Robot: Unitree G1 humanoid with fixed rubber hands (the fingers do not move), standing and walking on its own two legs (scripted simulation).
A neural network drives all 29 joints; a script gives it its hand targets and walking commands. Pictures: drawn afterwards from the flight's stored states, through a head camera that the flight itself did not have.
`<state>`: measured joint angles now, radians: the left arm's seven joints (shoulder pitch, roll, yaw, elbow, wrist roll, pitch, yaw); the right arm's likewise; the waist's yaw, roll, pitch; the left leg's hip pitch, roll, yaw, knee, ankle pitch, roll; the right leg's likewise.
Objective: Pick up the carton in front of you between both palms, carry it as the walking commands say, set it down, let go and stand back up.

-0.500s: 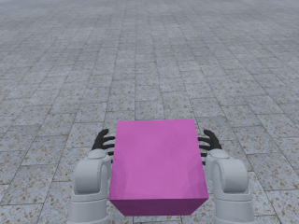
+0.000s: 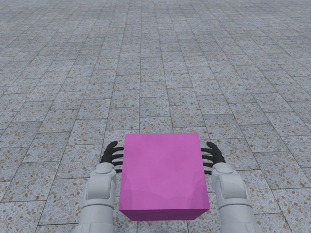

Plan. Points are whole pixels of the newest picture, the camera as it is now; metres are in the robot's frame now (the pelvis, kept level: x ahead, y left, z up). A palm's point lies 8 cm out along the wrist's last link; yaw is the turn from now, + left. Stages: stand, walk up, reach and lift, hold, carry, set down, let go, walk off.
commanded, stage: carry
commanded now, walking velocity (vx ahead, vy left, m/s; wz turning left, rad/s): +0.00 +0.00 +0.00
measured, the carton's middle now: (162, 180) +0.30 +0.00 -0.08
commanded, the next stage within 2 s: hold in 0.80 s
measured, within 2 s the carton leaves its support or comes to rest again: neither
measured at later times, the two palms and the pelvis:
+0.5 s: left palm (103, 174) +0.26 +0.15 +0.04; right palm (220, 174) +0.26 -0.14 +0.04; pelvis -0.03 +0.00 +0.00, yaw +0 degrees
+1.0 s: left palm (102, 180) +0.24 +0.15 +0.05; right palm (225, 181) +0.24 -0.15 +0.05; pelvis -0.04 +0.00 +0.01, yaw -2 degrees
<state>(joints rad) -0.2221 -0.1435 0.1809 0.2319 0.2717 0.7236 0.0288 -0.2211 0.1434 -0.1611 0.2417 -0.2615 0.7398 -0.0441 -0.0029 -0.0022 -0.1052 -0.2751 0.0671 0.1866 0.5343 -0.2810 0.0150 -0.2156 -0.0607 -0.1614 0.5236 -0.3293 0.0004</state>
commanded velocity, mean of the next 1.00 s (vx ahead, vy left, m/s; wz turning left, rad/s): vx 0.00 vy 0.00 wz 0.00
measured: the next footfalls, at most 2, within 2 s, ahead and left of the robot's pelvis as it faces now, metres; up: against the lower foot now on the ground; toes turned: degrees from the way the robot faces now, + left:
none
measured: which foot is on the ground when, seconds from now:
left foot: down 0.00-1.00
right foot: down 0.00-1.00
